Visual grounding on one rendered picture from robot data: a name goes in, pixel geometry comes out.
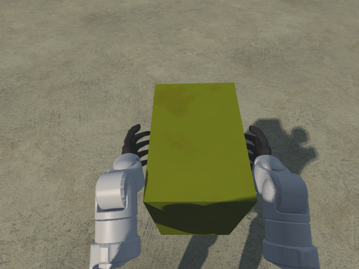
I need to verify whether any carton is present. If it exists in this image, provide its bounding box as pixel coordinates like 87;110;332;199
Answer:
143;82;257;235

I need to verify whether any robot left hand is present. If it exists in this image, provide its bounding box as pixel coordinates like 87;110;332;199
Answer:
122;124;150;166

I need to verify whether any robot right hand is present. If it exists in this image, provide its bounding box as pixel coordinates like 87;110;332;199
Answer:
244;126;271;171

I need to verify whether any right robot forearm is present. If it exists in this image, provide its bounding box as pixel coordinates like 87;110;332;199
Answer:
252;155;320;269

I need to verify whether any left robot forearm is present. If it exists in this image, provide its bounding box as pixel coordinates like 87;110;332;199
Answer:
89;153;145;269

